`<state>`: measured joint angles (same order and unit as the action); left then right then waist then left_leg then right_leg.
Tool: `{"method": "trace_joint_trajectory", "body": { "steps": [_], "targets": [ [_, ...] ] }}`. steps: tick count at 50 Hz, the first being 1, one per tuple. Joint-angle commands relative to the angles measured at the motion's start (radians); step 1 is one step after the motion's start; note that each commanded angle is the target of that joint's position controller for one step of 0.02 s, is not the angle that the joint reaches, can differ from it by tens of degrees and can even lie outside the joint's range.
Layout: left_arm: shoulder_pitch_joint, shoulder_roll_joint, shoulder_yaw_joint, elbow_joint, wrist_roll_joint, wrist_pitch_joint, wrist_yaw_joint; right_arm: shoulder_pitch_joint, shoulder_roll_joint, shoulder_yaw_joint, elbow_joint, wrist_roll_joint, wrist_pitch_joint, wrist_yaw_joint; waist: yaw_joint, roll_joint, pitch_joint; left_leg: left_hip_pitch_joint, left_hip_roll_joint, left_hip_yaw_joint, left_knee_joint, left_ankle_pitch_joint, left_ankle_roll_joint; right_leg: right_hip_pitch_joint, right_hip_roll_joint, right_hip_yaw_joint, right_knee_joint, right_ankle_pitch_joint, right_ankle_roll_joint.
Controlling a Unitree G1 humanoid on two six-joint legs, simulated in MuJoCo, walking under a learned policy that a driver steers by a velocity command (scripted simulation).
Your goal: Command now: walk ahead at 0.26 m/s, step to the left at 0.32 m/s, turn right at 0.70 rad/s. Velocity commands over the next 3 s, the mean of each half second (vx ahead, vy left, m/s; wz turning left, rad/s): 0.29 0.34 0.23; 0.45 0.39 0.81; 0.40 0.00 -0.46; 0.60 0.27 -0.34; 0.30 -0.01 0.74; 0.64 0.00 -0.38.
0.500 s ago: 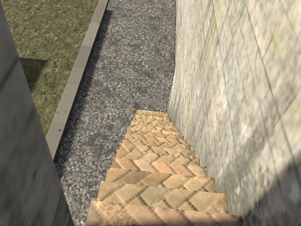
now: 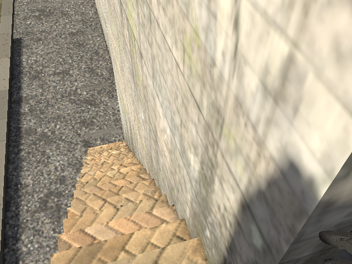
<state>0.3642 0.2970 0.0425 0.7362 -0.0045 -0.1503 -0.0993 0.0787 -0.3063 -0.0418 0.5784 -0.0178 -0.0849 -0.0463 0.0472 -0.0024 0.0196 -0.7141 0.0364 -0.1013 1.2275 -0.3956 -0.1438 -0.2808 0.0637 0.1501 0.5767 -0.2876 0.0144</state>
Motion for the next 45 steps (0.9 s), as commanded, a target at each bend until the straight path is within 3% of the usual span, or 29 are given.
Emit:
{"method": "trace_joint_trajectory", "body": {
  "steps": [1, 3, 5, 8, 10, 11, 12, 13, 15, 17, 20, 22, 23, 24, 25, 26, 27, 29, 30, 31, 32, 34, 35, 38, 40, 42, 43, 44, 45],
  "targets": [
    [-0.084, 0.103, -0.006, -0.123, 0.060, -0.021, 0.028, 0.183, -0.010, 0.001, 0.066, -0.058, 0.119, 0.047, -0.077, -0.083, 0.020, 0.075, 0.066, -0.066, 0.121, 0.216, -0.043, -0.270, -0.286, 0.334, -0.247, 0.058, -0.184],
    [-0.079, 0.129, -0.002, -0.158, 0.012, -0.021, 0.042, 0.134, -0.064, -0.008, 0.043, -0.025, 0.132, 0.069, -0.049, -0.088, 0.022, -0.070, 0.073, -0.071, 0.041, 0.202, -0.040, -0.108, -0.301, 0.292, -0.220, 0.055, -0.165],
    [-0.170, 0.162, 0.001, -0.177, 0.049, -0.015, 0.073, 0.244, -0.043, 0.003, 0.082, -0.062, 0.088, 0.094, -0.088, -0.113, -0.056, 0.144, 0.050, 0.037, 0.101, 0.298, 0.003, -0.184, -0.213, 0.126, -0.086, 0.317, -0.109],
    [-0.272, 0.192, -0.006, -0.251, 0.066, 0.032, 0.071, 0.421, -0.050, -0.009, 0.170, -0.046, 0.005, 0.142, -0.127, -0.038, -0.043, 0.419, -0.036, 0.203, -0.004, 0.280, 0.029, -0.303, -0.175, 0.009, 0.096, 0.536, -0.075],
    [-0.201, 0.285, 0.038, -0.286, 0.029, 0.040, 0.073, 0.315, -0.079, -0.012, 0.137, -0.023, -0.012, 0.131, -0.061, -0.230, -0.051, 0.355, -0.143, 0.306, -0.257, 0.031, 0.066, -0.075, -0.224, 0.058, 0.170, 0.787, -0.159],
    [-0.175, 0.244, 0.049, -0.254, 0.019, 0.046, 0.060, 0.350, -0.106, -0.015, 0.151, 0.013, -0.012, 0.110, -0.046, -0.193, -0.045, 0.269, -0.064, 0.128, -0.715, 0.053, 0.121, 0.153, -0.258, 0.086, 0.340, 0.771, -0.133],
    [-0.004, 0.146, 0.025, -0.188, -0.002, 0.010, 0.041, 0.400, -0.050, 0.005, 0.181, 0.009, 0.091, 0.103, -0.025, -0.237, -0.075, 0.268, -0.130, 0.138, -0.802, 0.185, 0.217, 0.253, -0.338, 0.193, 0.377, 1.154, -0.259],
    [0.142, 0.062, 0.008, -0.205, 0.033, -0.027, 0.051, 0.395, -0.135, -0.005, 0.119, 0.036, 0.102, 0.119, 0.077, -0.054, -0.382, 0.537, -0.085, -0.086, -0.618, 0.719, 0.426, 0.269, -0.237, 0.066, 0.627, 1.137, -0.181],
    [-0.182, 0.182, 0.038, -0.284, 0.023, -0.030, 0.012, 0.269, -0.146, -0.026, 0.028, -0.012, 0.085, 0.152, -0.070, 0.286, -0.046, 0.539, 0.178, -0.516, -0.806, 1.059, 0.699, -0.411, 0.097, -0.124, 1.112, -0.341, -0.034],
    [-0.234, 0.136, 0.024, -0.226, 0.062, -0.001, 0.045, 0.268, -0.014, 0.020, 0.079, -0.030, 0.030, 0.165, -0.058, -0.070, 0.057, 0.363, 0.130, -0.417, -0.711, 0.818, 0.553, -0.411, -0.040, -0.065, 0.918, -0.360, 0.002],
    [-0.075, 0.040, -0.008, -0.183, 0.088, 0.025, 0.049, 0.049, -0.058, 0.024, 0.031, 0.013, 0.045, 0.139, -0.005, 0.052, -0.003, 0.076, -0.044, -0.288, -0.862, 0.335, 0.380, 0.131, -0.089, -0.106, 0.199, -0.258, 0.036],
    [0.289, 0.014, -0.007, -0.073, 0.099, 0.057, 0.047, 0.027, -0.046, 0.040, 0.050, -0.028, 0.094, 0.143, 0.143, -0.003, -0.008, -0.140, -0.141, -0.208, -0.592, 0.211, 0.240, 0.569, -0.155, -0.092, 0.022, 0.048, -0.040],
    [0.396, 0.037, -0.001, -0.037, 0.105, 0.054, 0.065, 0.151, 0.017, 0.049, 0.067, -0.065, 0.106, 0.157, 0.128, -0.171, -0.082, -0.144, -0.140, -0.227, -0.321, 0.046, 0.182, 0.649, -0.365, 0.113, 0.052, 0.482, -0.169],
    [0.556, 0.033, -0.021, 0.018, 0.139, 0.044, 0.070, 0.221, 0.074, 0.052, 0.037, -0.054, 0.117, 0.150, 0.081, -0.162, -0.133, -0.177, -0.137, -0.214, -0.030, -0.115, 0.074, 0.615, -0.541, 0.363, 0.087, 0.971, -0.329],
    [0.512, 0.050, -0.015, 0.006, 0.119, 0.022, 0.078, 0.324, 0.137, 0.077, 0.057, -0.069, 0.111, 0.146, 0.020, -0.231, -0.217, -0.219, -0.120, -0.230, 0.176, -0.183, -0.014, 0.572, -0.668, 0.564, -0.031, 0.885, -0.437],
    [0.378, 0.072, -0.007, -0.011, 0.071, 0.007, 0.075, 0.261, 0.105, 0.066, 0.036, -0.058, 0.116, 0.144, -0.019, -0.166, -0.109, -0.383, -0.084, -0.207, 0.422, -0.152, -0.074, 0.504, -0.689, 0.641, -0.108, 0.564, -0.445],
    [0.327, 0.046, 0.001, 0.007, 0.048, -0.017, 0.083, 0.123, 0.080, 0.064, -0.014, -0.068, 0.125, 0.141, -0.006, -0.042, -0.118, -0.444, -0.050, -0.183, 0.550, -0.080, -0.089, 0.495, -0.569, 0.446, -0.112, 0.256, -0.343],
    [0.011, -0.029, -0.026, -0.031, 0.088, -0.032, 0.119, 0.130, 0.081, 0.079, -0.012, -0.058, 0.118, 0.168, -0.074, 0.073, 0.025, -0.283, 0.087, -0.179, 0.272, 0.075, -0.063, 0.184, -0.408, 0.021, -0.107, 0.234, -0.149],
    [-0.103, 0.342, 0.116, 0.037, -0.016, 0.048, 0.219, 0.105, -0.093, -0.039, -0.040, 0.004, 0.174, 0.190, -0.132, -0.098, 0.186, -0.121, 0.051, -0.165, 0.056, 0.250, 0.069, -0.034, -0.507, 0.104, -0.085, 0.589, -0.168],
    [-0.030, 0.352, 0.124, 0.067, -0.023, 0.063, 0.242, 0.080, -0.097, -0.055, -0.043, -0.003, 0.191, 0.189, -0.115, -0.042, 0.116, -0.026, 0.038, -0.098, 0.087, 0.230, 0.100, -0.045, -0.525, 0.049, -0.044, 0.656, -0.150],
    [0.030, 0.310, 0.114, 0.083, -0.013, 0.053, 0.239, 0.050, -0.089, -0.062, -0.043, -0.007, 0.184, 0.197, -0.094, 0.010, 0.067, 0.042, 0.026, -0.068, -0.088, 0.476, 0.127, -0.033, -0.448, -0.072, 0.047, 0.514, -0.104],
    [0.018, 0.216, 0.105, 0.113, -0.014, 0.032, 0.248, 0.026, -0.014, -0.058, -0.006, -0.002, 0.178, 0.181, -0.074, -0.130, 0.045, -0.024, 0.064, -0.059, -0.128, 0.716, 0.157, -0.009, -0.460, -0.118, 0.214, 0.130, -0.008],
    [-0.072, 0.168, 0.098, 0.093, 0.002, 0.027, 0.245, 0.050, 0.022, -0.032, 0.022, 0.054, 0.165, 0.196, -0.112, -0.072, 0.070, 0.232, 0.091, -0.042, -0.481, 0.953, 0.168, -0.238, -0.370, -0.284, 0.236, -0.205, 0.060],
    [0.028, 0.228, 0.110, 0.136, 0.033, 0.041, 0.235, 0.209, 0.104, 0.003, 0.143, 0.091, 0.138, 0.162, -0.123, -0.131, -0.065, 0.601, 0.020, 0.190, -0.628, 1.143, 0.170, -0.257, -0.327, -0.397, 0.452, -0.369, 0.006],
    [0.010, 0.244, 0.112, 0.144, 0.044, 0.077, 0.228, 0.354, 0.040, -0.021, 0.232, 0.050, 0.121, 0.116, -0.168, -0.125, -0.133, 0.739, 0.008, 0.223, -0.654, 0.978, 0.195, -0.191, -0.372, -0.379, 0.758, -0.073, 0.000],
    [-0.012, 0.165, 0.087, 0.181, 0.064, 0.116, 0.246, 0.543, -0.084, -0.070, 0.357, 0.025, 0.069, 0.091, -0.261, 0.134, -0.006, 0.951, 0.051, 0.098, -0.868, 0.803, 0.347, -0.453, -0.205, -0.310, 1.417, -0.532, -0.036],
    [0.082, 0.089, 0.061, 0.111, 0.070, 0.124, 0.212, 0.452, -0.236, -0.067, 0.343, -0.006, 0.048, 0.113, -0.074, 0.380, -0.026, 1.064, 0.094, 0.097, -0.377, 1.642, 0.308, -0.812, -0.144, -0.250, 1.582, -0.693, -0.004],
    [0.059, 0.093, 0.045, 0.073, 0.106, 0.126, 0.203, 0.461, -0.277, -0.091, 0.329, 0.053, 0.033, 0.106, -0.095, 0.365, -0.149, 1.037, 0.125, -0.034, -0.380, 1.587, 0.345, -0.842, -0.171, -0.191, 1.517, -0.616, 0.008],
    [-0.048, 0.162, 0.067, 0.058, 0.081, 0.123, 0.222, 0.519, -0.269, -0.107, 0.310, 0.093, 0.054, 0.093, -0.209, 0.251, -0.146, 1.113, 0.255, -0.067, -0.593, 1.848, 0.372, -0.926, -0.129, -0.254, 1.406, -0.592, 0.015]
  ]
}}
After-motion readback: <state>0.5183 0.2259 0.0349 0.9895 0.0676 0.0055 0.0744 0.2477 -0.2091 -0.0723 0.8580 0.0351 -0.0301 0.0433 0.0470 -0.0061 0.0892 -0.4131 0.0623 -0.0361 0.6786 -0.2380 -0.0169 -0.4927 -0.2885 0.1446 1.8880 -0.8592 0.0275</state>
